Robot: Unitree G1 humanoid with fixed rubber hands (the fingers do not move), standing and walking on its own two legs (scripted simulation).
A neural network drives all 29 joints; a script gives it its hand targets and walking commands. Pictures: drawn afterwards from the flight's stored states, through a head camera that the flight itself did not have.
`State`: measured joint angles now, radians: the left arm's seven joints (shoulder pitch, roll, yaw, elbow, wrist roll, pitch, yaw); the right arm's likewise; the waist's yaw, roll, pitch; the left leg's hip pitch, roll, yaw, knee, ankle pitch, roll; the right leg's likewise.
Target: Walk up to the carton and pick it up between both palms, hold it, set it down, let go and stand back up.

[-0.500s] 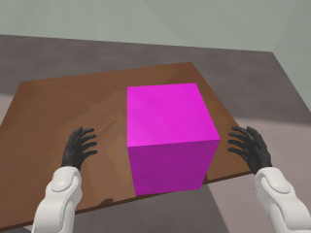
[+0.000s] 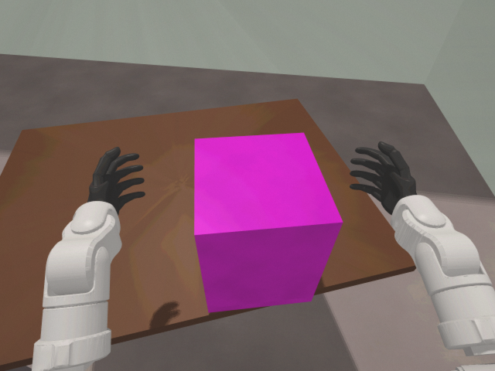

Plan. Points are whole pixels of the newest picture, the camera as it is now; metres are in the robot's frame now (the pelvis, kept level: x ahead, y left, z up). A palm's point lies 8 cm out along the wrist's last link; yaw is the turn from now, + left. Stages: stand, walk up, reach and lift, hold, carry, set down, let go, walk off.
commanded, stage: reach and lift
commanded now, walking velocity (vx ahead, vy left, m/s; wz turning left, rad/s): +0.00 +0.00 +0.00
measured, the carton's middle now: (255, 223) +0.39 +0.01 +0.03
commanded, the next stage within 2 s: none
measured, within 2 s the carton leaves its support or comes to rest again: neither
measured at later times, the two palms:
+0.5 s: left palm (105, 151) +0.39 +0.23 +0.20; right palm (390, 138) +0.42 -0.19 +0.21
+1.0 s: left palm (129, 203) +0.38 +0.22 +0.10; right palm (351, 191) +0.42 -0.16 +0.10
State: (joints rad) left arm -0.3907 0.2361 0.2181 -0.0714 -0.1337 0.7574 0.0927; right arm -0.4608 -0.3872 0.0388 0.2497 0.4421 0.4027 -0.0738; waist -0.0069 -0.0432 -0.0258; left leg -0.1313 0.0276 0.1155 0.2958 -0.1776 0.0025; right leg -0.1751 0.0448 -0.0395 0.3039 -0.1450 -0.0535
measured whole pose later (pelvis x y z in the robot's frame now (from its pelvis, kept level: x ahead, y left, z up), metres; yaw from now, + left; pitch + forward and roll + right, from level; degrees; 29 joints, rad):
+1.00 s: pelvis +0.00 +0.01 +0.00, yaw +2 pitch +7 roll -1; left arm -0.64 0.17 0.10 0.58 -0.08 0.28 0.14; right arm -0.73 -0.27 -0.04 0.85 0.25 0.10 -0.02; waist 0.03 -0.01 -0.07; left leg -0.32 0.02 0.08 0.40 -0.20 0.02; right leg -0.32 0.03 -0.07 0.33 -0.14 -0.04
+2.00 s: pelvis -0.01 +0.00 -0.01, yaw +1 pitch +7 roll +0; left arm -0.77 -0.01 0.23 0.90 0.12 0.01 0.20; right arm -0.83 -0.11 -0.10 1.08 0.12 -0.06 -0.13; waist 0.03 -0.03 -0.07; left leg -0.34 0.03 0.09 0.41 -0.19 0.01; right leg -0.35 0.04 -0.06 0.36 -0.13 -0.05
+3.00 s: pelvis +0.00 +0.02 +0.00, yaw +2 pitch -1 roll -1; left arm -0.58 -0.18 0.39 0.53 0.38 0.14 0.07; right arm -0.66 0.01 -0.38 0.90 -0.22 -0.15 0.02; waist -0.01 -0.05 0.04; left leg -0.11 0.01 0.07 0.32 -0.20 0.02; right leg -0.11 0.03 -0.07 0.26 -0.14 -0.03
